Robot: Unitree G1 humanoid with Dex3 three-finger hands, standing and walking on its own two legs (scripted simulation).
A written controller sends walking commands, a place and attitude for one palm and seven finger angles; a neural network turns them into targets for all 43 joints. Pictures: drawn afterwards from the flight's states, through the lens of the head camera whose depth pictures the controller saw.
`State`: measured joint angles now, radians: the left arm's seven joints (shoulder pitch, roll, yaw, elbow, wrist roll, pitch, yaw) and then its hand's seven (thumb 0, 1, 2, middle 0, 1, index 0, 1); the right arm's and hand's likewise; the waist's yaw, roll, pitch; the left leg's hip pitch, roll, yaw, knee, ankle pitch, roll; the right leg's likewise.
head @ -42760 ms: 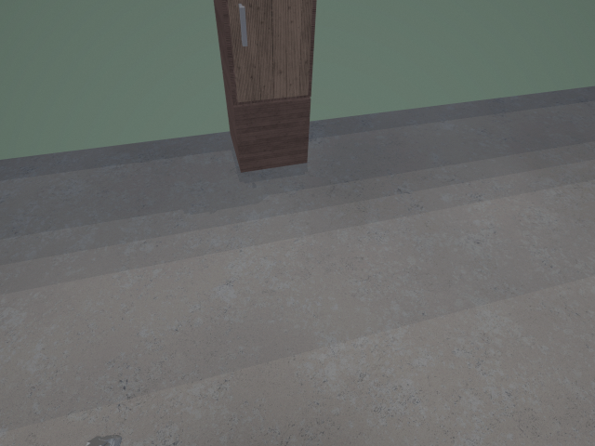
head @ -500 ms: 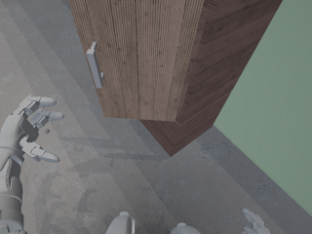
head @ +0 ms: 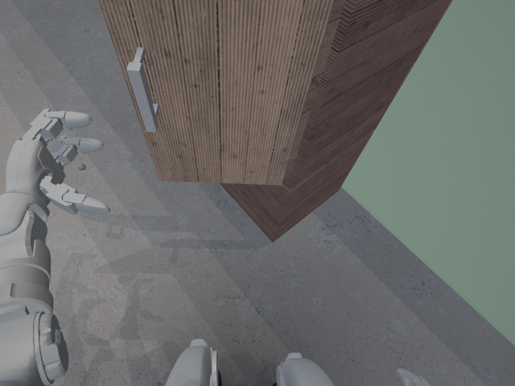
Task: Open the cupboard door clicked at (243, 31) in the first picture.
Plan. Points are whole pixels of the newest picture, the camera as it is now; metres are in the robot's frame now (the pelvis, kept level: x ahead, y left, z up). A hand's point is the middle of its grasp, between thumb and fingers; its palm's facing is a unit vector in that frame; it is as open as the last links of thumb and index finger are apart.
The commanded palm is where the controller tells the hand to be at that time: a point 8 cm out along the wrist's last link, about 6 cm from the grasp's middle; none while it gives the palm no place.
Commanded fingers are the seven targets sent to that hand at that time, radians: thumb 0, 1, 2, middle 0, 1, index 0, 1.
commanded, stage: move the hooked fingers beside the handle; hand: left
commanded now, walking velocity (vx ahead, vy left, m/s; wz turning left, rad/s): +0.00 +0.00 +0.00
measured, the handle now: (146, 92) +0.58 +0.20 +0.06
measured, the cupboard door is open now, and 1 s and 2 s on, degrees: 50 50 50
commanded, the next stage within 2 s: slide the fingers in behind the handle in 1.48 s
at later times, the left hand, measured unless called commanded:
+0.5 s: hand (96, 131) +0.49 +0.26 +0.06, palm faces +0.00 -1.00 -0.01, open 14.0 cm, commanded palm +0.48 +0.30 +0.06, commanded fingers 0.00 -0.50 0.30 -0.30 -1.20 -0.30 -1.20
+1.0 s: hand (100, 121) +0.52 +0.26 +0.05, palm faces +0.02 -1.00 -0.01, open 14.0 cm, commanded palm +0.51 +0.30 +0.06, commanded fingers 0.00 -0.50 0.30 -0.30 -1.20 -0.30 -1.20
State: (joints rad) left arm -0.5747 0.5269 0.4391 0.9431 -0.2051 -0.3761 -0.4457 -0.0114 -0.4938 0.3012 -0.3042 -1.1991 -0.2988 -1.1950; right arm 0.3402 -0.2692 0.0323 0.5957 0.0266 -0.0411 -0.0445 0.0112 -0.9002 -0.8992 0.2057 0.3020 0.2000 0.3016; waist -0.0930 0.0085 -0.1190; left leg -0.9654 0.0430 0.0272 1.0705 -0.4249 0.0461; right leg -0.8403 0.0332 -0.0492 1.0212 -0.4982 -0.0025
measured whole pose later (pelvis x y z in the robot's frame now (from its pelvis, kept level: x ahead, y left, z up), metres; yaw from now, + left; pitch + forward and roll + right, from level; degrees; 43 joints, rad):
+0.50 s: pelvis +0.00 -0.01 -0.02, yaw -1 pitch +23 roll -5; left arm -0.88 0.72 0.49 1.22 -0.13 -0.36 -0.48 -0.01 -0.49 0.30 -0.30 -1.20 -0.30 -1.20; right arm 0.37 -0.29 0.05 0.63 0.02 0.05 -0.05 0.01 -0.90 -0.90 0.20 0.30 0.20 0.30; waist -0.17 0.01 -0.11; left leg -1.12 0.07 0.00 1.16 -0.45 0.03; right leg -0.99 0.06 -0.07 1.09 -0.52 -0.02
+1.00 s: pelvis +0.00 +0.00 -0.02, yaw -2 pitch +26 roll -6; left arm -0.92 0.74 0.53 1.19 -0.09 -0.34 -0.45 -0.01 -0.49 0.30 -0.30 -1.20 -0.30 -1.19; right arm 0.40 -0.27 0.06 0.62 0.01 0.08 -0.03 0.01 -0.90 -0.90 0.21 0.30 0.20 0.30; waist -0.19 0.02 -0.11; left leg -1.17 0.08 0.00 1.17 -0.46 0.04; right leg -1.03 0.07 -0.06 1.09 -0.51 -0.01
